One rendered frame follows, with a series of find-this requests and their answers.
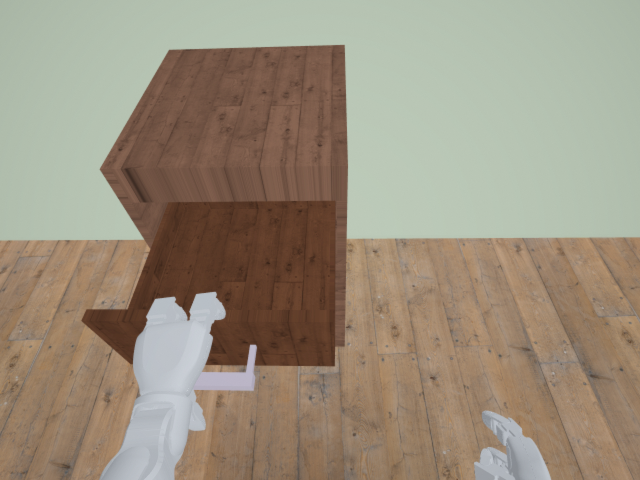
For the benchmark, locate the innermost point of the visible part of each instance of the robot right hand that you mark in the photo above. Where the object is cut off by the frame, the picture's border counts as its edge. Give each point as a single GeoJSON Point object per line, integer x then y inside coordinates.
{"type": "Point", "coordinates": [523, 460]}

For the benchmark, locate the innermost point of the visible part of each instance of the cabinet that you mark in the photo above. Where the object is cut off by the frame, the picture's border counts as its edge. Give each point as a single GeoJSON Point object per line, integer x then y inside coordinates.
{"type": "Point", "coordinates": [239, 125]}

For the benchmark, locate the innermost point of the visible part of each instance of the robot left hand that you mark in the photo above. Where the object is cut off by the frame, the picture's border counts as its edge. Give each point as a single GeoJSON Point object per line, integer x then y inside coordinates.
{"type": "Point", "coordinates": [171, 352]}

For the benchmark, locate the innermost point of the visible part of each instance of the drawer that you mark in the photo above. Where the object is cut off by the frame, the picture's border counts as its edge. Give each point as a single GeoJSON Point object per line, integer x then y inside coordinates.
{"type": "Point", "coordinates": [271, 264]}

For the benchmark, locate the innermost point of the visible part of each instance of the robot left forearm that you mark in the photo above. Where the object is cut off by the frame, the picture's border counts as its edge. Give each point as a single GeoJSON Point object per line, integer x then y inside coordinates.
{"type": "Point", "coordinates": [154, 440]}

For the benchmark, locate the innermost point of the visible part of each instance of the handle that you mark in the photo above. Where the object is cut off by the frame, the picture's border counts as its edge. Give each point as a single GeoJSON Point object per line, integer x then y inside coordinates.
{"type": "Point", "coordinates": [239, 381]}

